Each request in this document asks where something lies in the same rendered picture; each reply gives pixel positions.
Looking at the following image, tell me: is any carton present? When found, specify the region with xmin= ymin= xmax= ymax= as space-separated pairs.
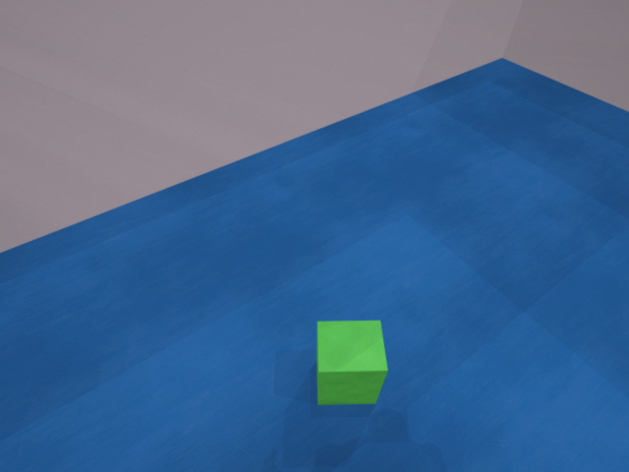
xmin=316 ymin=321 xmax=388 ymax=405

